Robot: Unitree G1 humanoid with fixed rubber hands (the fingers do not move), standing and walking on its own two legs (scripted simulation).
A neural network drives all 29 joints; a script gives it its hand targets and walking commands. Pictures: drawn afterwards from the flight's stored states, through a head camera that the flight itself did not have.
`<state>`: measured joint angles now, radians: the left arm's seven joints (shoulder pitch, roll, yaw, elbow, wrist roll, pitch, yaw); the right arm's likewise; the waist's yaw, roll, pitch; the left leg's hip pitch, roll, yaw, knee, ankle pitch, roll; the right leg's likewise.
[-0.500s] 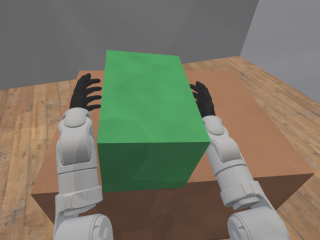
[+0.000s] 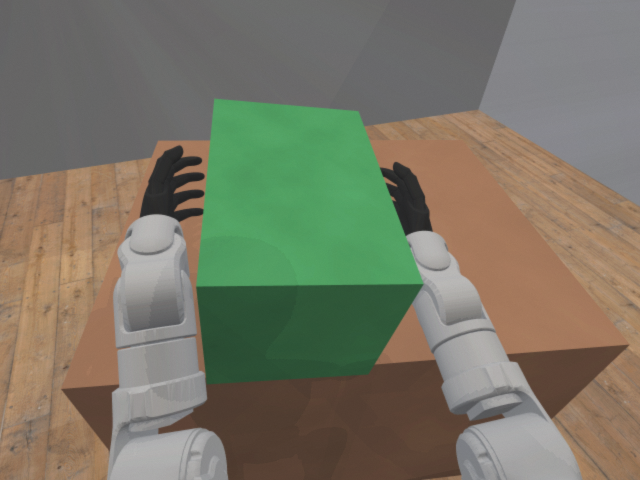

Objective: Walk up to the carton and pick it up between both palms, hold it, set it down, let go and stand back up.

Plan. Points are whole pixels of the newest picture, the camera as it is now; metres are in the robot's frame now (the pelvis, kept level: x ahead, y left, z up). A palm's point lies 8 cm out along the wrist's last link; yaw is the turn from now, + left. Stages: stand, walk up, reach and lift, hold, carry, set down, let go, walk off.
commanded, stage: hold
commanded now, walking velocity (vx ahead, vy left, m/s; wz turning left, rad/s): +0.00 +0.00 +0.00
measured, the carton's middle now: (290, 234) +0.38 +0.01 +0.15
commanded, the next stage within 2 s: none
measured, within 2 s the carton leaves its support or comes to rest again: neither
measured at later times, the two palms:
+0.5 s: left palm (163, 217) +0.36 +0.15 +0.20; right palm (412, 228) +0.36 -0.13 +0.17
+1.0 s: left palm (169, 219) +0.36 +0.15 +0.20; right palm (415, 227) +0.36 -0.14 +0.17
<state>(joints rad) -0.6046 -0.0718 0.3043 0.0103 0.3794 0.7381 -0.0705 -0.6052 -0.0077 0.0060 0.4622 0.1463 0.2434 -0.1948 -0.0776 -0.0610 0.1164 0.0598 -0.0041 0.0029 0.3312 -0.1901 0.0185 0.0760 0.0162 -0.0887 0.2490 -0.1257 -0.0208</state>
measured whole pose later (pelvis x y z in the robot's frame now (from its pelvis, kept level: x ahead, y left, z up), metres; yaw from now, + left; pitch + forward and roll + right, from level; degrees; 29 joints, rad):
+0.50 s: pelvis +0.00 +0.00 +0.00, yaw +0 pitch -11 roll -1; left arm -0.62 -0.07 0.31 0.02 0.38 0.73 -0.07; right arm -0.61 -0.01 0.00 0.47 0.14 0.24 -0.19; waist -0.08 -0.06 0.12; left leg 0.06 0.00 0.00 0.33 -0.19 0.02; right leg 0.07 0.02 -0.09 0.25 -0.12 -0.02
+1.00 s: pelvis +0.00 -0.01 +0.00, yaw +0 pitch -11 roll -1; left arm -0.61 -0.08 0.31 -0.01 0.38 0.74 -0.07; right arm -0.62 -0.01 0.01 0.46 0.15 0.24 -0.19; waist -0.08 -0.06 0.14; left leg 0.06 0.00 0.00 0.33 -0.19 0.01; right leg 0.07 0.02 -0.09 0.25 -0.12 -0.03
